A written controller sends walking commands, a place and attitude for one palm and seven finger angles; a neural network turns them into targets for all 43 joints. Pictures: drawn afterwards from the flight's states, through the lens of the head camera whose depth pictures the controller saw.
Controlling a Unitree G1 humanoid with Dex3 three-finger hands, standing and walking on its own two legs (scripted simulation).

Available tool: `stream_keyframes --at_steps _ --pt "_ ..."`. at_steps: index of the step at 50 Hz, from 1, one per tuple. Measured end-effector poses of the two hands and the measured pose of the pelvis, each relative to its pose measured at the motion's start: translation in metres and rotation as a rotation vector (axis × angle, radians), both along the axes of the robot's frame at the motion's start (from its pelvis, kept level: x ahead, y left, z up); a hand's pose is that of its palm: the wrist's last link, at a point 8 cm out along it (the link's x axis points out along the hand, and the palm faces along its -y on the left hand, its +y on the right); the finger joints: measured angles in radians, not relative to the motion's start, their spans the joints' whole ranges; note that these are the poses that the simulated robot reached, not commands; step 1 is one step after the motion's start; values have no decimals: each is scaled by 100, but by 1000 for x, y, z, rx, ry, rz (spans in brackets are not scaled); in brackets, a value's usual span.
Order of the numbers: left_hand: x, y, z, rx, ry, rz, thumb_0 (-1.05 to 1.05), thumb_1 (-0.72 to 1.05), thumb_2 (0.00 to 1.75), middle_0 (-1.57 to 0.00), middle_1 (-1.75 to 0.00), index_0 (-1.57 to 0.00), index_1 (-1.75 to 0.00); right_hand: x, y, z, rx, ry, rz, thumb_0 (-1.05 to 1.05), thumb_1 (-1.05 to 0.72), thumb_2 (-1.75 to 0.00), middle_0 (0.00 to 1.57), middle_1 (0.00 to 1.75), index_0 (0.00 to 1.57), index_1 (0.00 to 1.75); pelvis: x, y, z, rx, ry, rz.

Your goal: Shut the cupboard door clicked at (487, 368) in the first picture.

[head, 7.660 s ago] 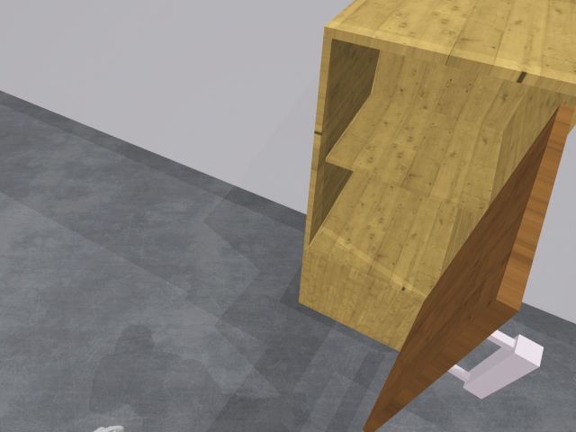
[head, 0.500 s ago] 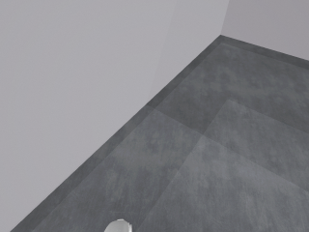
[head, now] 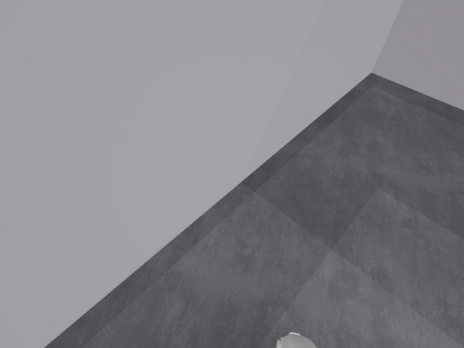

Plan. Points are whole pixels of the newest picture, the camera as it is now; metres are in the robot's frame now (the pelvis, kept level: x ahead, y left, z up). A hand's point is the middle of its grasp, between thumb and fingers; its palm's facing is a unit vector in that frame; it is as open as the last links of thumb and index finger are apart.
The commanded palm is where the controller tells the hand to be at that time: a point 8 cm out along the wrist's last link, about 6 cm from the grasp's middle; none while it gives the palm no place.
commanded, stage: turn to face it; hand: left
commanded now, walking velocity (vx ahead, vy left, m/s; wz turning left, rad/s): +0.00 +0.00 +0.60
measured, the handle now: out of the picture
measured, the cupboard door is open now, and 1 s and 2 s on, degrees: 100 100 100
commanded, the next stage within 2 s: none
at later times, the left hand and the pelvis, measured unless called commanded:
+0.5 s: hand out of the picture +0.13 +0.17 -0.17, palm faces +0.31 -0.92 -0.24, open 7.3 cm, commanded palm none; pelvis +0.12 -0.04 -0.01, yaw +17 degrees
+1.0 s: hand out of the picture +0.14 +0.21 -0.16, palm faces +0.53 -0.80 -0.29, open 7.4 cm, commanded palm none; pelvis +0.15 -0.03 -0.01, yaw +33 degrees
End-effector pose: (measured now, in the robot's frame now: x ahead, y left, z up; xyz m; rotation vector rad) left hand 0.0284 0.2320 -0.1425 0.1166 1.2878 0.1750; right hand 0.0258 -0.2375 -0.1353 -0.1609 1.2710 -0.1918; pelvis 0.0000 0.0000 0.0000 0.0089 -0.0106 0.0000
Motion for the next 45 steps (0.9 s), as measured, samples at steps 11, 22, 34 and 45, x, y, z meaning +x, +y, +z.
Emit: stream_keyframes --at_steps 11,22,34,45 --pt "136 -39 10 62 -198 -13 0 91 89 -20 -29 -20 -30 33 -31 -34 80 201 12 1 -92 -90 21 30 20 30 72 -44 -17 4 17 110" --pt "103 -31 17 81 -117 188 -1 93 89 -20 -29 -20 -30 200 -42 -7 16 8 250 1 -91 -90 20 30 19 30 109 -46 -2 11 27 259" --pt "36 26 -18 70 40 380 0 91 89 -20 -29 -20 -30 323 35 17 -52 -213 503 1 -91 -90 20 30 19 30 128 -7 -19 -23 15 383" --pt "61 30 13 122 -70 452 0 91 89 -19 -29 -20 -30 319 51 8 12 -112 570 1 -91 -90 21 30 20 30 143 -14 -6 -29 24 504"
